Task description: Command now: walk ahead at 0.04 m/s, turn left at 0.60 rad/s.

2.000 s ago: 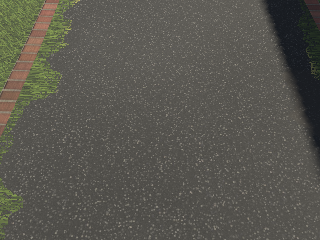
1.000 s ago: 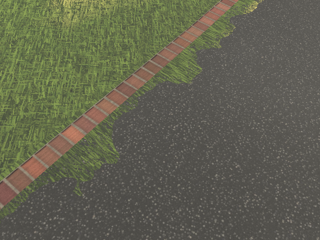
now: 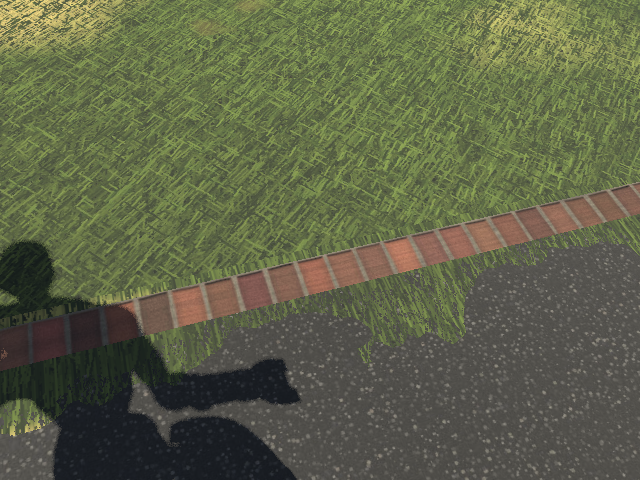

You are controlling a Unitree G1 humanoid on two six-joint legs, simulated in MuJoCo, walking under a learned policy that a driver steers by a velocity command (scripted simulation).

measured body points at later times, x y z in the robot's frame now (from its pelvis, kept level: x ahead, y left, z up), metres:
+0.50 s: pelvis +0.11 +0.00 +0.00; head +0.14 +0.00 +0.44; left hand +0.05 +0.28 -0.11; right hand +0.37 -0.19 -0.10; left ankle +0.19 +0.20 -0.68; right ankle +0.03 -0.15 -0.74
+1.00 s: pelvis +0.35 +0.16 +0.00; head +0.37 +0.17 +0.45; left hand +0.40 +0.46 -0.10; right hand +0.51 -0.08 -0.11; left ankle +0.25 +0.21 -0.74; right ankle +0.58 +0.06 -0.67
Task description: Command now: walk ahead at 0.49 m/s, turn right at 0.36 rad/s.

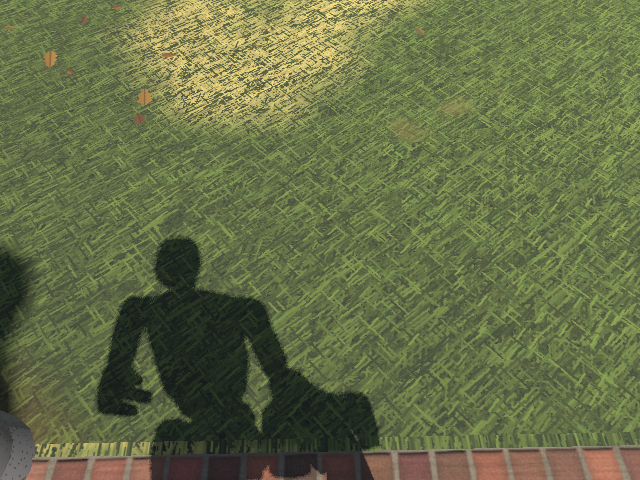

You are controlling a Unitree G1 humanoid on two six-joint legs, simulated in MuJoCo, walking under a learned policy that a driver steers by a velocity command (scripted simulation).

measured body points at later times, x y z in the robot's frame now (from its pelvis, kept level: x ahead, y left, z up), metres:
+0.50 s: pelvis +0.30 -0.05 +0.00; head +0.34 -0.07 +0.45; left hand +0.46 +0.20 -0.10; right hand +0.43 -0.35 -0.09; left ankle +0.50 +0.10 -0.68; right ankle +0.26 -0.11 -0.74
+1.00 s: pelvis +0.59 -0.07 +0.00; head +0.62 -0.07 +0.45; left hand +0.84 +0.11 -0.09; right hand +0.53 -0.34 -0.11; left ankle +0.58 +0.03 -0.74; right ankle +0.67 -0.27 -0.69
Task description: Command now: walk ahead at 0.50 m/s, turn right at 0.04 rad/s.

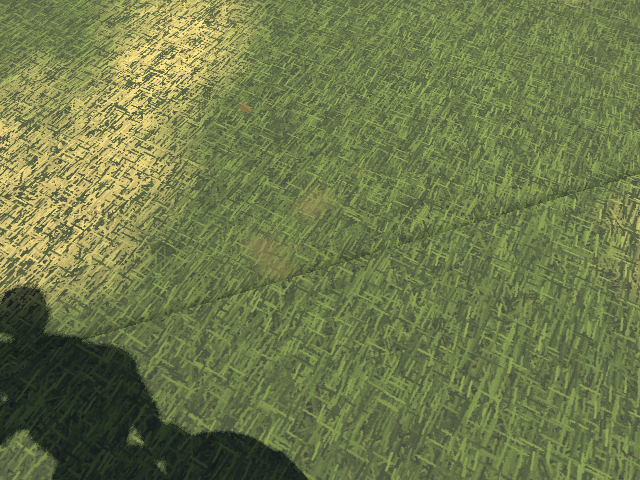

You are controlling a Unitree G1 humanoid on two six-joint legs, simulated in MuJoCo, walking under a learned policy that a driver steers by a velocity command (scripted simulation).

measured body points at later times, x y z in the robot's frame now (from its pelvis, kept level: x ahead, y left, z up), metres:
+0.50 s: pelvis +0.27 -0.05 +0.00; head +0.29 -0.06 +0.45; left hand +0.27 +0.20 -0.12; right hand +0.45 -0.27 -0.12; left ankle +0.38 +0.13 -0.67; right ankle +0.25 -0.15 -0.75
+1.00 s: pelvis +0.55 +0.08 -0.01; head +0.56 +0.08 +0.44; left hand +0.61 +0.37 -0.11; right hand +0.65 -0.15 -0.15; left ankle +0.52 +0.16 -0.75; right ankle +0.68 -0.04 -0.69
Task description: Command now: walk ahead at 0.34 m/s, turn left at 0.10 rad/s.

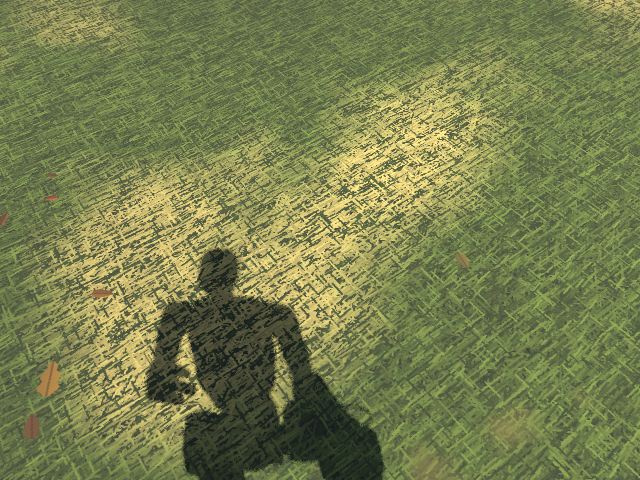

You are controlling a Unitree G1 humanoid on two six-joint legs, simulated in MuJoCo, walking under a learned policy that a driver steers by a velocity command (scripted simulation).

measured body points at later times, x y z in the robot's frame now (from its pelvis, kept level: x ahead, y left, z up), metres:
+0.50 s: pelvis +0.15 -0.04 +0.00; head +0.17 -0.04 +0.45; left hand +0.32 +0.21 -0.11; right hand +0.25 -0.32 -0.10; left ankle +0.15 +0.11 -0.71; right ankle +0.23 -0.14 -0.74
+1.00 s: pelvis +0.15 +0.01 -0.01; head +0.18 +0.01 +0.44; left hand +0.35 +0.22 -0.13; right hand +0.25 -0.27 -0.09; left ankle +0.17 +0.09 -0.74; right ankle +0.11 -0.13 -0.74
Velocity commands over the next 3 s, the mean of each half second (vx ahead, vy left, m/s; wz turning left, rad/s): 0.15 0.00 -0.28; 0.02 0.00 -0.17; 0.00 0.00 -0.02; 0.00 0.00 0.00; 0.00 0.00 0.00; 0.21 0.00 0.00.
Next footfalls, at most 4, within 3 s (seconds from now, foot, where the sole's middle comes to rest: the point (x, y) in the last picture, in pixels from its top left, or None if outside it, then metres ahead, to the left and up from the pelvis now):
0.18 right None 0.27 -0.14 -0.78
0.58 left None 0.20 0.08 -0.78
0.88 right None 0.15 -0.14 -0.78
2.96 right None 0.24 -0.19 -0.78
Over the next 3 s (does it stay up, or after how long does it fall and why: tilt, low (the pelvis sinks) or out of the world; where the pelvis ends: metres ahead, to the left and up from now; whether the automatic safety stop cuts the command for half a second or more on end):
stays up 0.22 -0.08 -0.01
